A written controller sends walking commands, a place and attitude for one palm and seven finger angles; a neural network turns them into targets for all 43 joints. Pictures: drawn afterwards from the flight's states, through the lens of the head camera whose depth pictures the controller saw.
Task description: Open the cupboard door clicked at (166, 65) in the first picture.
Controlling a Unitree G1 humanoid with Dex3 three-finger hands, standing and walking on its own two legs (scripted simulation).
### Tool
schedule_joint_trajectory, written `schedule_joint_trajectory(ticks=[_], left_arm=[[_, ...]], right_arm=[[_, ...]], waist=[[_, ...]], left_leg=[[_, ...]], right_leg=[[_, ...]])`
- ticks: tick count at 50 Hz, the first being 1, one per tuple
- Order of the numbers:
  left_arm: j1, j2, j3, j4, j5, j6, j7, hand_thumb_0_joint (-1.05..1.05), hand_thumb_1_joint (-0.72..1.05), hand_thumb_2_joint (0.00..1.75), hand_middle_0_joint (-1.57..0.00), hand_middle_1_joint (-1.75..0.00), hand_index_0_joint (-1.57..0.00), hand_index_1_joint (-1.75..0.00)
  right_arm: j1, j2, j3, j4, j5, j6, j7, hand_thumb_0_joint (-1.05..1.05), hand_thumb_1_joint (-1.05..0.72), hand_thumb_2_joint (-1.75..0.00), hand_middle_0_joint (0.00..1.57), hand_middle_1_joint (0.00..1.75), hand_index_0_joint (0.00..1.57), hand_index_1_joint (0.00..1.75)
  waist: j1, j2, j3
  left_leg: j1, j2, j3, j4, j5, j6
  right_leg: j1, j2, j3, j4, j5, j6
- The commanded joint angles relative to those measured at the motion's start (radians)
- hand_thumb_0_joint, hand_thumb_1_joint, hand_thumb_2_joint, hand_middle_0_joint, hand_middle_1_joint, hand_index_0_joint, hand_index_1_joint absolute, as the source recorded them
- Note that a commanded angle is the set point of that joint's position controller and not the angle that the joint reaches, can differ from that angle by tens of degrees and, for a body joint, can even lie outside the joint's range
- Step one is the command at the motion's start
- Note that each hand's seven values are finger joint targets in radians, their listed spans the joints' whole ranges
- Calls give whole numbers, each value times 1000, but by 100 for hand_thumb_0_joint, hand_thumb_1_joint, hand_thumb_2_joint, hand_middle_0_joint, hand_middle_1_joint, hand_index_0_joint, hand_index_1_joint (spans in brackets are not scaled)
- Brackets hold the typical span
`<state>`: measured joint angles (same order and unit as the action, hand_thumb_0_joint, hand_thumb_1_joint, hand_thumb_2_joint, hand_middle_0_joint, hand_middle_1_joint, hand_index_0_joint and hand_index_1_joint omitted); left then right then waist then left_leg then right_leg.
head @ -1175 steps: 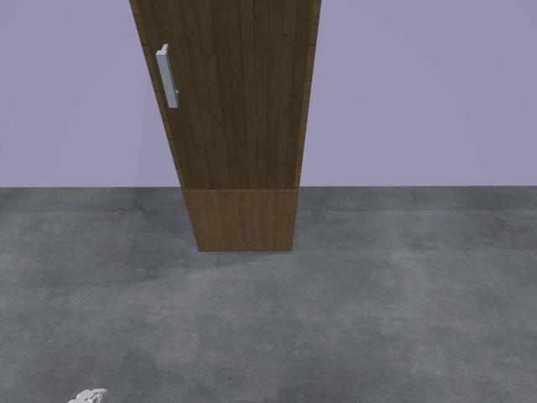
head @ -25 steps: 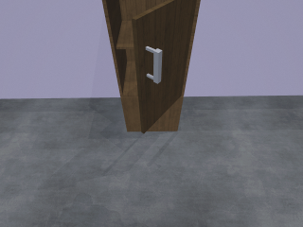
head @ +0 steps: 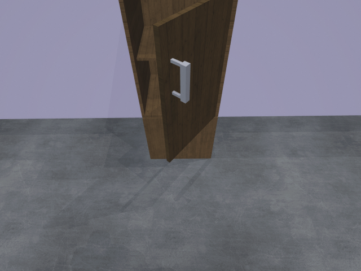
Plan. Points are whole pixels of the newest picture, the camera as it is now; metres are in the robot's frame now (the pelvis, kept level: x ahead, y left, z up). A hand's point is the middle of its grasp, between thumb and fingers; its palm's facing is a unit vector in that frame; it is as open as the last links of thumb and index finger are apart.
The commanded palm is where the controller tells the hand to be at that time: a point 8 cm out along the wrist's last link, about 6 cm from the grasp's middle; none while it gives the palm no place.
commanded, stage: walk to a spot facing it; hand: left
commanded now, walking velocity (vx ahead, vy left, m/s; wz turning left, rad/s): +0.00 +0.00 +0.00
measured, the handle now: (179, 81) +0.62 +0.04 +0.08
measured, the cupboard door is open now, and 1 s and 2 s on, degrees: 51 51 51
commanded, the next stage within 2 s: none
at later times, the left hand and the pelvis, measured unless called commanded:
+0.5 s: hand out of the picture +0.08 +0.19 -0.17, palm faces -0.13 -0.96 -0.26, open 7.4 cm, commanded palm none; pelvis -0.01 -0.01 -0.01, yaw -12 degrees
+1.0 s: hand (133, 266) +0.17 +0.14 -0.19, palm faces -0.42 -0.89 -0.21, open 7.4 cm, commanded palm none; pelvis +0.01 -0.01 -0.01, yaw -29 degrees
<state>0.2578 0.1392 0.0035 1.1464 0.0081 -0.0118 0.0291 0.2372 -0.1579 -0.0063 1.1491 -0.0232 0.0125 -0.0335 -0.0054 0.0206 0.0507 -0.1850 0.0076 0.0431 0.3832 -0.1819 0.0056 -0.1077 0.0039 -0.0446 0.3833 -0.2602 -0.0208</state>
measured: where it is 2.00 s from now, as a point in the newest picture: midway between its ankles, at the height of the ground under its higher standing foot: outside the picture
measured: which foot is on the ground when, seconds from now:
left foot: down 0.00-0.56, up 0.58-0.90, down 0.92-1.00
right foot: down 0.00-0.92, up 0.94-1.00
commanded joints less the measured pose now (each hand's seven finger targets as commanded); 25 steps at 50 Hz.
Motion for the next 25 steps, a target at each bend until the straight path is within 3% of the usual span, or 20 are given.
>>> schedule_joint_trajectory(ticks=[1,7,12,14,16,17,18,19,20,22,24,25], left_arm=[[71,119,22,-12,-3,-12,12,0,90,90,-20,-30,-20,-30],[53,147,55,-47,2,15,7,0,90,90,-20,-30,-20,-30],[23,179,89,-101,9,34,-1,0,90,90,-20,-30,-20,-30],[4,183,95,-120,9,38,-5,0,90,90,-20,-30,-20,-30],[-7,170,98,-140,9,40,-10,0,90,90,-20,-30,-20,-30],[-18,160,97,-155,9,42,-14,0,90,90,-20,-30,-20,-30],[-28,142,96,-167,9,44,-19,0,90,90,-20,-30,-20,-30],[-53,138,97,-188,11,49,-23,0,90,90,-20,-30,-20,-30],[-71,134,98,-200,13,54,-26,0,90,90,-20,-30,-20,-30],[-73,115,99,-213,13,51,-38,0,90,90,-20,-30,-20,-30],[-33,114,98,-210,12,48,-43,0,90,90,-20,-30,-20,-30],[2,122,102,-205,14,45,-43,0,90,90,-20,-30,-20,-30]], right_arm=[[61,-90,-14,-20,4,-13,-5,0,-90,-90,20,30,20,30],[66,-102,-39,-42,4,8,-16,0,-90,-90,20,30,20,30],[33,-111,-65,-105,5,18,-20,0,-90,-90,20,30,20,30],[32,-119,-70,-121,5,15,-22,0,-90,-90,20,30,20,30],[34,-145,-78,-137,2,10,-25,0,-90,-90,20,30,20,30],[41,-171,-83,-144,-1,8,-26,0,-90,-90,20,30,20,30],[55,-197,-89,-147,-4,5,-28,0,-90,-90,20,30,20,30],[70,-207,-92,-152,-8,0,-27,0,-90,-90,20,30,20,30],[70,-209,-89,-164,-10,-2,-26,0,-90,-90,20,30,20,30],[1,-218,-89,-195,-19,-8,-23,0,-90,-90,20,30,20,30],[-35,-228,-90,-212,-20,-3,-18,0,-90,-90,20,30,20,30],[-45,-230,-92,-218,-16,1,-15,0,-90,-90,20,30,20,30]], waist=[[-3,-18,17],[-8,-45,13],[-11,-82,-4],[-14,-53,-20],[-16,24,-35],[-18,82,-36],[-21,177,-42],[-29,239,-43],[-26,186,-48],[8,127,-38],[27,129,-49],[42,92,-56]], left_leg=[[43,97,-83,-45,133,21],[22,114,-20,45,87,9],[-11,104,32,137,-6,-4],[12,121,23,130,7,1],[60,186,-28,78,48,26],[90,245,-78,33,64,56],[93,330,-151,-36,87,108],[87,415,-194,-100,126,165],[78,451,-200,-109,109,195],[28,421,-102,-66,190,169],[-8,374,0,11,214,115],[-34,341,39,74,172,83]], right_leg=[[-73,-109,86,-87,144,-21],[-106,-113,137,-24,247,-36],[-152,-132,227,4,274,-69],[-178,-115,232,40,294,-68],[-234,-59,189,120,273,-41],[-285,-19,150,200,213,-23],[-323,15,96,338,52,-8],[-369,18,46,517,-237,7],[-381,-16,61,608,-303,8],[-339,-51,59,556,-278,7],[-228,-39,6,407,-219,9],[-167,-24,-17,300,-123,10]])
